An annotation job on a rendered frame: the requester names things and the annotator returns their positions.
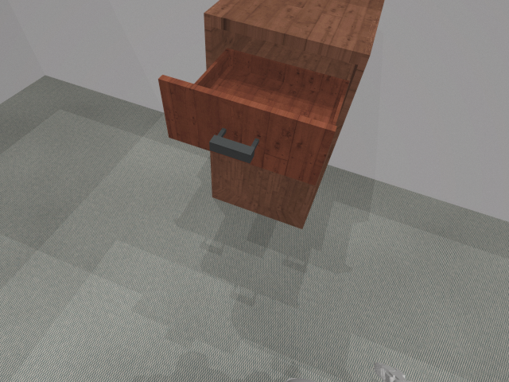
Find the cabinet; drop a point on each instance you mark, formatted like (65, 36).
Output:
(332, 37)

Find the right robot hand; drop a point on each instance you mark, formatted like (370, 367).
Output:
(389, 374)

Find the drawer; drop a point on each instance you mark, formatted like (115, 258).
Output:
(291, 110)

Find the handle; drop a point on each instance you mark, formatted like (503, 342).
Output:
(231, 148)

